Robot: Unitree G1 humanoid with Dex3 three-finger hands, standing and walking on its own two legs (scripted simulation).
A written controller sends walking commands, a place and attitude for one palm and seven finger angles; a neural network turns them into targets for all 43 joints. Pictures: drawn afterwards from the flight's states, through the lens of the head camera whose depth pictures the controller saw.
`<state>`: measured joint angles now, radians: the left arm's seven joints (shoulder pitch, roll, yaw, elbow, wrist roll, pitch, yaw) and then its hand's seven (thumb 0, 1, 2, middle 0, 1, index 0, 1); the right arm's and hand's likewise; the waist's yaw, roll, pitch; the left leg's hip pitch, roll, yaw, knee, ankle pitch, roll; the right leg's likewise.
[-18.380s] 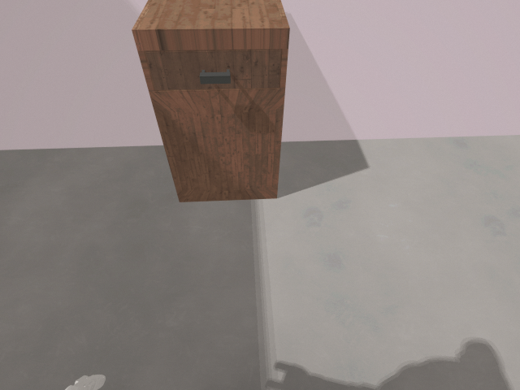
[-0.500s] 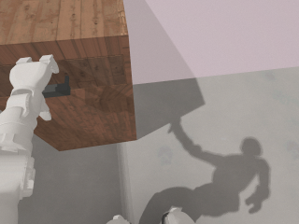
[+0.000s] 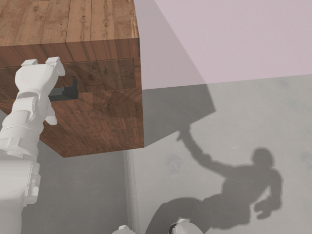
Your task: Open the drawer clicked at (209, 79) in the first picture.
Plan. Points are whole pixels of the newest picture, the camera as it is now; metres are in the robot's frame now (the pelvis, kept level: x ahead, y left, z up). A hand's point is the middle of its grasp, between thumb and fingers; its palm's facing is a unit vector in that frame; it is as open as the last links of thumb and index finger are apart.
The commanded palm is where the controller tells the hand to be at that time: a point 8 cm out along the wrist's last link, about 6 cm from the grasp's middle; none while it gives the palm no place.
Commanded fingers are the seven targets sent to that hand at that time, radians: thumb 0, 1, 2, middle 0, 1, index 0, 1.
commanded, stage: re-aim the fingers above the handle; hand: left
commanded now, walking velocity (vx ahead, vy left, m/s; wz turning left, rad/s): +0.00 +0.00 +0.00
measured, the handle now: (59, 88) +0.54 +0.27 -0.03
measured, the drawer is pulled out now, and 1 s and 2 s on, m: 0.00 0.00 0.00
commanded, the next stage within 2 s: lower the fingers behind the handle in 1.00 s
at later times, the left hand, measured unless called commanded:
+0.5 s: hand (41, 92) +0.48 +0.28 +0.04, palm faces -0.06 -0.02 -1.00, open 13.8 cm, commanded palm +0.46 +0.28 +0.09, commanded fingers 0.00 -0.50 0.30 -0.30 -1.20 -0.30 -1.20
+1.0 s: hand (43, 93) +0.48 +0.28 +0.04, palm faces -0.08 -0.02 -1.00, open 13.8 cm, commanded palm +0.46 +0.27 +0.09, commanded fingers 0.00 -0.50 0.30 -0.30 -1.20 -0.30 -1.20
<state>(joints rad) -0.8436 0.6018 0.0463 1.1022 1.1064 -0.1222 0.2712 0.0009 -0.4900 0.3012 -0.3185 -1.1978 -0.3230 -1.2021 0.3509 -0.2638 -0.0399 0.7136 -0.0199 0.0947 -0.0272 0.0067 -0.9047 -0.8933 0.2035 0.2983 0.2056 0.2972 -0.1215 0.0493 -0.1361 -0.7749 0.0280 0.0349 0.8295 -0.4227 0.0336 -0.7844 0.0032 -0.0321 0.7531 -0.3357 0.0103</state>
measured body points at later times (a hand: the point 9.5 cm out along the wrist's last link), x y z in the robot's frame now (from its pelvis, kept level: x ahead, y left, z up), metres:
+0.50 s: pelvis +0.00 +0.00 +0.00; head +0.11 +0.01 +0.43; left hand +0.48 +0.28 +0.09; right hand +0.00 -0.27 -0.13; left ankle -0.03 +0.09 -0.70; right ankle +0.00 -0.13 -0.70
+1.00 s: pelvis -0.01 +0.00 +0.00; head +0.11 +0.00 +0.44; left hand +0.48 +0.27 +0.09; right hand +0.00 -0.28 -0.12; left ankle -0.03 +0.09 -0.70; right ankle +0.00 -0.13 -0.70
